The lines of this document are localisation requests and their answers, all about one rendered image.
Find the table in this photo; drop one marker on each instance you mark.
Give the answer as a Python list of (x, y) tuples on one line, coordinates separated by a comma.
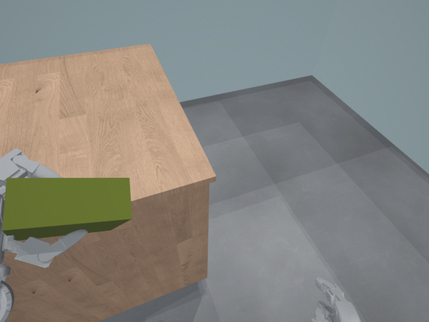
[(109, 114)]

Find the right robot hand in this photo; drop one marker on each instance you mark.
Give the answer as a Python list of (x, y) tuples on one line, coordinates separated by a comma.
[(343, 311)]

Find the robot left forearm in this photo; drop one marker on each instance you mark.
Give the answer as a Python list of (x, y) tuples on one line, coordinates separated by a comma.
[(6, 293)]

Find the left robot hand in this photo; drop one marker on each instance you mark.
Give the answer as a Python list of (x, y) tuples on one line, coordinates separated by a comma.
[(34, 251)]

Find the sponge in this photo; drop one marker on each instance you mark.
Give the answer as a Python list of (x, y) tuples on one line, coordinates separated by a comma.
[(50, 207)]

